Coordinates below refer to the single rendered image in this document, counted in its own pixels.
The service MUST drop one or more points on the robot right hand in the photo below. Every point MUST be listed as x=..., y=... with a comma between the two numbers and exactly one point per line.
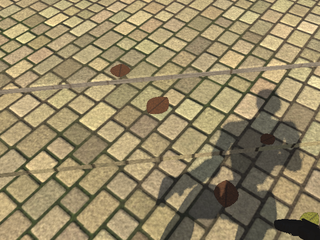
x=303, y=228

